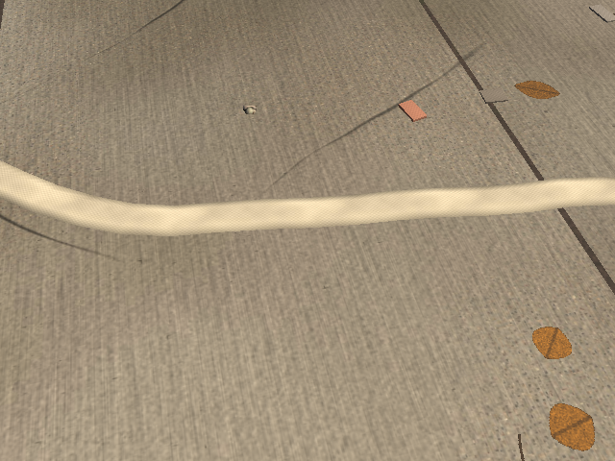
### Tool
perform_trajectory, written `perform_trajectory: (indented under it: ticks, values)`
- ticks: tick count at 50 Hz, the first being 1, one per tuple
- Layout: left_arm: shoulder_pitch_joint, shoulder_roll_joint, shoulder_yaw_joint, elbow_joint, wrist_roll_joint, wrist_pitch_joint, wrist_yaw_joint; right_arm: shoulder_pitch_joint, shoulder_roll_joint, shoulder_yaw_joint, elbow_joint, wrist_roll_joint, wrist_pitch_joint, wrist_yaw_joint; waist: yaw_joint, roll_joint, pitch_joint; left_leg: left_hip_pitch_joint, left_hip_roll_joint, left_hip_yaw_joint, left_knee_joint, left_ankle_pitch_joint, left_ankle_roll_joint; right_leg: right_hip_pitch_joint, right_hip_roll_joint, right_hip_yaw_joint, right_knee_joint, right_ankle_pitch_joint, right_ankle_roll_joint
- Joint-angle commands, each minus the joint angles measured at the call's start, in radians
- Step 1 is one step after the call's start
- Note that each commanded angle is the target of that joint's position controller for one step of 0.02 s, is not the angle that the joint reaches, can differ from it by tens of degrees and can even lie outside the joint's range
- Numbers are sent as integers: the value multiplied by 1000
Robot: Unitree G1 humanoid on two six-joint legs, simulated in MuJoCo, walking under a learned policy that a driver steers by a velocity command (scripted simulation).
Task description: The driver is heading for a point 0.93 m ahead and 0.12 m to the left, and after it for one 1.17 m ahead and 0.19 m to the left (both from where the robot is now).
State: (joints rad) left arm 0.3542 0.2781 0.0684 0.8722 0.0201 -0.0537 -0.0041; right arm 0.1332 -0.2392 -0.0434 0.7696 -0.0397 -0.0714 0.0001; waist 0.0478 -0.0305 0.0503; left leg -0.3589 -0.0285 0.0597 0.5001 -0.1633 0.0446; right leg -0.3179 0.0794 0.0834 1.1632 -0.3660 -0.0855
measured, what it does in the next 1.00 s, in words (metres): walks ahead: right foot, then left foot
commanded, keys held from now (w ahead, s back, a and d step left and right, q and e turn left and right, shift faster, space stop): w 0.84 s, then w+q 0.16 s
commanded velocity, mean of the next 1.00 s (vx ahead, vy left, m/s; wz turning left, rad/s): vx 0.50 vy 0.00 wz -0.06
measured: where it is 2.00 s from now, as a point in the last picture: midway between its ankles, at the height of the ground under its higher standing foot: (334, 287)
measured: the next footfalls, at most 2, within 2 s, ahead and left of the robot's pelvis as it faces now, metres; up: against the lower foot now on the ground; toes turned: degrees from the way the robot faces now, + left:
right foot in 0.38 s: +0.33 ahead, -0.13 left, +0.00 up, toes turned -6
left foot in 0.94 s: +0.65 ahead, +0.04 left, +0.00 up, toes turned +3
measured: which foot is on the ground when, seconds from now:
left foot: down 0.00-0.40, up 0.42-0.92, down 0.94-1.00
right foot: up 0.00-0.36, down 0.38-0.96, up 0.98-1.00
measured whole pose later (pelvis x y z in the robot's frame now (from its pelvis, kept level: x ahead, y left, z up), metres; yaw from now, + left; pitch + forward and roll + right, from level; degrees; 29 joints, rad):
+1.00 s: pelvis +0.52 -0.02 -0.01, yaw +0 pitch +0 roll -1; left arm 0.40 0.22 0.04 0.99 0.02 -0.07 0.00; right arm 0.11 -0.23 -0.04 0.82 -0.03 -0.06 0.02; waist 0.03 -0.01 0.06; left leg -0.43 -0.04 0.09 0.59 -0.16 0.11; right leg -0.11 0.01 -0.05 0.92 -0.43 -0.05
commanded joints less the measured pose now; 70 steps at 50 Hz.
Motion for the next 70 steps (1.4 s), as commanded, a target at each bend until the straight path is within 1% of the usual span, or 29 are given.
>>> perform_trajectory:
  ticks: [1, 5, 11, 14, 17, 18, 19, 20, 21, 22, 23, 24, 26, 29, 35, 42, 45, 46, 47, 48, 49, 50, 51, 52, 53, 56, 59, 66, 70]
  values:
    - [60, 26, 1, -53, 20, 11, -21, 128, -73, -17, 9, 11, -26, 6, -23, 126, -58, 197, 265, -320, -295, 85, 130, -197, -87, 25, 7, 48, 14]
    - [-42, 19, -6, -90, 27, 20, -37, 193, -94, -23, 49, 24, -53, 18, -24, 124, -38, 213, 262, -223, -348, 177, 155, -289, -105, 6, -85, 119, 27]
    - [-299, -18, -42, -169, 17, 6, -54, 275, -111, -25, 90, 30, -42, 22, -75, 120, 2, 209, 211, -92, -373, 239, 132, -245, -143, -118, -440, 304, 54]
    - [-360, 1, -42, -189, 12, 2, -46, 327, -137, -30, 112, 27, -34, 20, -95, 127, 5, 274, 243, -97, -336, 296, 125, -200, -125, -145, -537, 272, 41]
    - [-332, 18, -34, -187, 18, -7, -35, 336, -151, -33, 129, 26, -18, 12, -72, 133, -7, 343, 271, -98, -240, 436, 111, -115, -91, -161, -620, 187, 4]
    - [-245, 23, -27, -157, 24, -14, -29, 330, -152, -32, 134, 30, -12, 10, -27, 113, -47, 344, 249, -68, -125, 543, 96, 4, -62, -173, -688, 199, -13]
    - [-98, 53, -12, -103, 38, -25, -20, 338, -132, -25, 135, 33, -8, 8, 25, 71, -136, 281, 202, -27, 55, 539, 76, 210, -62, -156, -719, 206, -38]
    - [86, 131, 9, -75, 58, -33, -6, 312, -93, -10, 92, 35, -9, 7, 101, -39, -268, 99, 155, 18, 340, 238, 48, 450, -291, 91, -746, 106, -93]
    - [115, 227, 33, -64, 47, -24, 1, 407, -8, 6, 65, 55, -8, 10, 48, -262, -329, -233, -9, 42, 640, -362, 16, 631, -523, 528, -870, 62, -207]
    - [78, 173, 29, -65, 6, -14, -1, 340, -119, -23, 79, 26, 3, 1, 51, -104, -246, -322, 39, -70, 721, -341, 28, 550, -481, 516, -884, 54, -201]
    - [-1, 114, 11, -72, 1, -16, -4, 274, -108, -23, 61, 26, -2, 9, 16, -65, -131, -341, 78, -87, 708, -252, 35, 441, -430, 373, -896, 118, -177]
    - [-47, 70, 0, -72, 2, -23, -10, 251, -86, -18, 61, 29, -4, 14, -12, -35, -82, -301, 105, -87, 658, -190, 31, 338, -381, 273, -932, 211, -150]
    - [-80, 29, -11, -61, -2, -35, -6, 268, -68, -16, 81, 10, 17, 24, -61, -51, -50, -216, 131, -78, 593, -145, 11, 227, -306, 146, -983, 298, -107]
    - [-26, 48, -6, -25, -13, -53, -3, 236, -52, -18, 77, 2, 38, 39, -77, -33, -37, -230, 131, -57, 563, -81, -13, 213, -288, 77, -1022, 418, -123]
    - [71, 50, -7, 32, -14, -51, -3, 0, -40, -8, 9, 6, 41, 42, -35, -24, 25, -330, 141, -23, 337, 106, -42, 257, -258, -11, -1055, 493, -120]
    - [155, 76, -6, 95, -1, -45, 10, -160, -50, 2, -49, 12, 29, 37, -2, -33, 59, -277, 90, 15, 108, 101, 17, 408, -300, -40, -995, 651, -105]
    - [108, 101, 1, 103, 8, -41, 19, -32, -72, -12, -10, 12, 19, 25, -69, -49, -13, -79, 13, 54, 54, -4, 77, 448, -301, -109, -816, 980, -69]
    - [93, 105, 2, 105, 7, -34, 20, 106, -82, -22, 38, 7, 13, 19, -130, -29, -85, 76, -27, 74, -4, 18, 101, 431, -274, -150, -641, 1035, -49]
    - [97, 92, -4, 96, 5, -32, 22, 266, -125, -40, 90, -8, 5, 12, -184, -4, -178, 317, 30, -3, -7, 21, 138, 283, -241, -182, -419, 870, -28]
    - [175, 10, -23, 60, -29, -35, 13, 390, -246, -74, 105, -24, 4, 4, -176, 200, -313, 632, 314, -445, -35, -30, 267, -61, -112, -232, -25, 417, 21]
    - [165, 48, -9, 61, -11, -41, 6, 352, -241, -77, 113, 19, 19, 16, -147, 234, -356, 666, 400, -800, -213, -38, 325, -249, -4, -106, 160, -124, 27]
    - [68, 67, -3, 29, 3, -42, 3, 231, -218, -70, 92, 36, 24, 20, -102, 146, -193, 535, 367, -665, -226, -124, 300, -339, -83, -40, 194, -50, 17]
    - [-4, 62, -7, 9, 4, -53, -3, 164, -154, -55, 78, 34, 24, 21, -91, 70, -93, 391, 333, -552, -256, -90, 276, -341, -125, -45, 137, 33, 17]
    - [-25, 47, -8, 3, 4, -53, -6, 139, -119, -45, 81, 31, 22, 20, -61, 43, -29, 282, 282, -468, -287, -18, 240, -301, -156, -44, 55, 71, 21]
    - [-23, 39, -10, -5, 16, -40, -6, 130, -101, -39, 89, 37, 17, 16, -30, 56, -11, 205, 236, -405, -306, 43, 214, -245, -174, -41, -6, 84, 35]
    - [-30, 20, -14, -18, 29, -3, -10, 173, -122, -45, 103, 41, -4, 14, -12, 70, -32, 149, 188, -327, -325, 164, 221, -200, -172, -64, -83, 109, 76]
    - [-165, 25, -13, -71, 26, 7, -11, 231, -141, -50, 111, 43, -3, 10, -42, 73, 9, 153, 167, -320, -357, 137, 219, -291, -180, -77, -215, 209, 115]
    - [-406, 22, -25, -165, 13, 2, -20, 360, -146, -54, 116, 34, 8, 2, -131, 95, 3, 310, 150, -351, -281, 263, 183, -354, -135, -74, -469, 357, 137]
    - [-450, 41, -29, -207, 3, -14, -20, 361, -167, -61, 99, 21, 13, -12, -129, 115, -4, 362, 171, -401, -192, 385, 164, -278, -102, -60, -580, 299, 115]
Velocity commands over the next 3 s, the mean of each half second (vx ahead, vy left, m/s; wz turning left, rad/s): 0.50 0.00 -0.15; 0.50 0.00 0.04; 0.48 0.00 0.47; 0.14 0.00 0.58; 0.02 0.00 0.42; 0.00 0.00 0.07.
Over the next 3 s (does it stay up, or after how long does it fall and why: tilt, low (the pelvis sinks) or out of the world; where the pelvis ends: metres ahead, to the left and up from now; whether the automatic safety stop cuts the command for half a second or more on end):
stays up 0.87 -0.01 0.01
